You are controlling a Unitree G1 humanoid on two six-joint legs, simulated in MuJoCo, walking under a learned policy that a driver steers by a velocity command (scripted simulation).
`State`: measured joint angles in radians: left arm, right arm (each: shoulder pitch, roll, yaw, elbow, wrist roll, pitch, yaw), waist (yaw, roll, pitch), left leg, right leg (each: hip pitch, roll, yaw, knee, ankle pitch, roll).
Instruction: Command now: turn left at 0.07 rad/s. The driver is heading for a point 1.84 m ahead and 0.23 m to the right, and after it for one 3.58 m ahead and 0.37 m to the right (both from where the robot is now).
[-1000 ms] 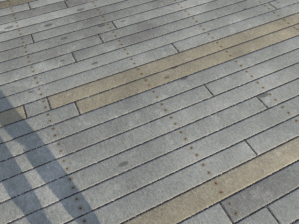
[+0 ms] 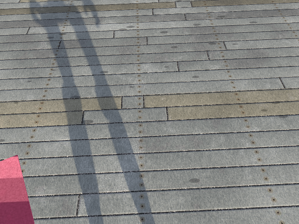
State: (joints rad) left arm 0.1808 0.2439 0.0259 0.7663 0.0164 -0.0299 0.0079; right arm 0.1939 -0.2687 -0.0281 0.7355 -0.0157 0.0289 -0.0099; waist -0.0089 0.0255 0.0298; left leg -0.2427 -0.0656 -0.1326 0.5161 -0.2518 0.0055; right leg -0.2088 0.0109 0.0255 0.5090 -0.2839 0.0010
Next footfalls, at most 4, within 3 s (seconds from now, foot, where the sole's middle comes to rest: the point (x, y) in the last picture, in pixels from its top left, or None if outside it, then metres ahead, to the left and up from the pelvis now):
0.88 right None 0.45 -0.10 -0.77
1.34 left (136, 186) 0.69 0.11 -0.77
1.68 right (185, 217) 0.54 -0.11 -0.77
2.16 left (128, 166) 0.80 0.15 -0.77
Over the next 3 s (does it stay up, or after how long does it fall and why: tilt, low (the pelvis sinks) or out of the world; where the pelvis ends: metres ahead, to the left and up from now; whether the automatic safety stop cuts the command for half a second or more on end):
stays up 1.12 0.00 0.01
